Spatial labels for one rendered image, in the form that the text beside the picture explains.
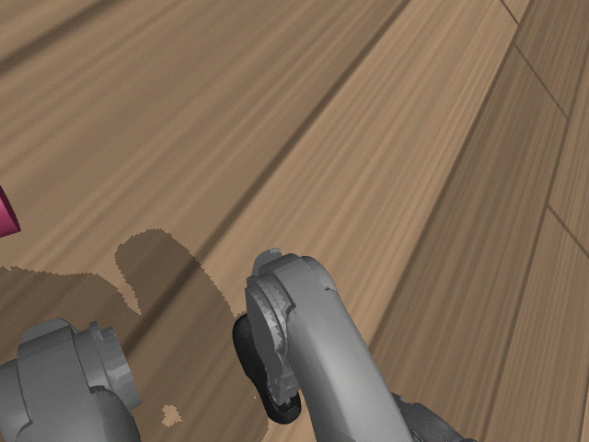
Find right robot foot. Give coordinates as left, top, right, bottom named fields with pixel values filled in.
left=232, top=314, right=301, bottom=425

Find bottle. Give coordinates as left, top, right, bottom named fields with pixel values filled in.
left=0, top=185, right=21, bottom=238

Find right robot hand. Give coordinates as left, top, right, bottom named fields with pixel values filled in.
left=391, top=392, right=464, bottom=442

